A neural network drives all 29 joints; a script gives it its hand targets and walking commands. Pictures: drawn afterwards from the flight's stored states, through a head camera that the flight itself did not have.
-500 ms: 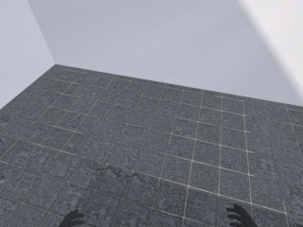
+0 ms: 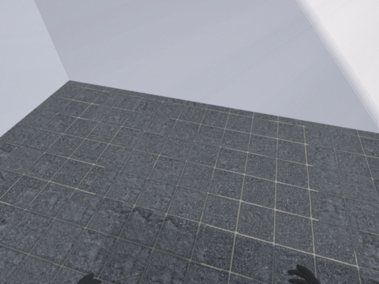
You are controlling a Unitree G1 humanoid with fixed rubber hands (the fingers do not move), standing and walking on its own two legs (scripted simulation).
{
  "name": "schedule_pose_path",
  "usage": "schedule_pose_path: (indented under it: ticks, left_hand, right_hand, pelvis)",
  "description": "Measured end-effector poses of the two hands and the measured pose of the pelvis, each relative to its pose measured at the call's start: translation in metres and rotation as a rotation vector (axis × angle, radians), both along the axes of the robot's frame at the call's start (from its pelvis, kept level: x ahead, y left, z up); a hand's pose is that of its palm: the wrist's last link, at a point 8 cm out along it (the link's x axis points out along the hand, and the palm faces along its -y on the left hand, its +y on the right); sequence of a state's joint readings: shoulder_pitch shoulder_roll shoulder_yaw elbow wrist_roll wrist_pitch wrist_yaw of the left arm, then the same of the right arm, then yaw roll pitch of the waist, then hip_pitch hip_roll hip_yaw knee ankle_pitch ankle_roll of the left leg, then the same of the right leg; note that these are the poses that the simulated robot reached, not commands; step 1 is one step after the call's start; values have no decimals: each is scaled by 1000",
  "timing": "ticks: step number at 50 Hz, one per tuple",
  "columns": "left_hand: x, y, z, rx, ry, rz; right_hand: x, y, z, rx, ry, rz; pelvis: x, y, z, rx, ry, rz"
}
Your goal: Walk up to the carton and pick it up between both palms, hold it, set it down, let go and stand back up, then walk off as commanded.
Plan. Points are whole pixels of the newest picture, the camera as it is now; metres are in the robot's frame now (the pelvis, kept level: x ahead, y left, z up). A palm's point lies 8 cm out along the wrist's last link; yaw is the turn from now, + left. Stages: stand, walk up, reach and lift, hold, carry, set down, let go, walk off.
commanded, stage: stand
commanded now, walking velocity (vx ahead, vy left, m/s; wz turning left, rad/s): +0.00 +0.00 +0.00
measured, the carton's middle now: out of the picture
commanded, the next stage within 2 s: walk up in 0.52 s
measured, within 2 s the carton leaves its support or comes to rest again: neither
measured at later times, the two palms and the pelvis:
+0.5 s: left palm out of the picture +0.10 +0.27 -0.11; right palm out of the picture +0.11 -0.26 -0.10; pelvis -0.01 +0.00 +0.00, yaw +0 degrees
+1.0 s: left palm out of the picture +0.06 +0.24 -0.11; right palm out of the picture +0.03 -0.34 -0.11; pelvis -0.06 -0.04 -0.01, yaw -2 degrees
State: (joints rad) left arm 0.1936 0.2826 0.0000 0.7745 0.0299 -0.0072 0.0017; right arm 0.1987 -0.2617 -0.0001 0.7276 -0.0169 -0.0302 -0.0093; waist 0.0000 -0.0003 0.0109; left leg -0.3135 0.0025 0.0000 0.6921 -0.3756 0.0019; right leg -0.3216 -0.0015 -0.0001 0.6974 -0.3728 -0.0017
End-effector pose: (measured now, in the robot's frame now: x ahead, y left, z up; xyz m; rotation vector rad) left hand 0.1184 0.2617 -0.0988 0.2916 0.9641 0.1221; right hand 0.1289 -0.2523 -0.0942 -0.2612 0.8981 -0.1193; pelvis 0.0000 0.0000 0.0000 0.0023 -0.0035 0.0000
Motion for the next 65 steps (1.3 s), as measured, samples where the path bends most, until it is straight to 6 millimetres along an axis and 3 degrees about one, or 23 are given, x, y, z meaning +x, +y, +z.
schedule_pose_path:
  ticks: [38,41,46,50,54,60,65]
  left_hand:
    - [-40,15,-12,3,106,34]
    - [-44,15,-12,17,123,26]
    - [-52,4,-12,39,133,-2]
    - [-63,-18,-12,54,148,-27]
    - [-82,-47,-10,87,158,-42]
    - [-122,-75,25,119,194,-30]
    - [-140,-93,37,122,193,-33]
  right_hand:
    - [-43,-4,-12,-22,112,-34]
    - [-57,-15,-11,-48,138,-46]
    - [-82,-51,-10,-106,176,-70]
    - [-103,-84,-14,-127,192,-78]
    - [-128,-121,-31,-113,212,-84]
    - [-163,-146,-22,-84,282,-78]
    - [-193,-161,-19,-62,325,-75]
  pelvis:
    - [-15,6,1,-8,-21,1]
    - [-23,-1,1,-8,-33,-2]
    - [-39,-21,-2,9,-42,-12]
    - [-57,-44,-6,26,-19,-29]
    - [-77,-74,-13,49,-17,-42]
    - [-107,-104,13,85,-2,-28]
    - [-129,-121,23,84,24,-30]
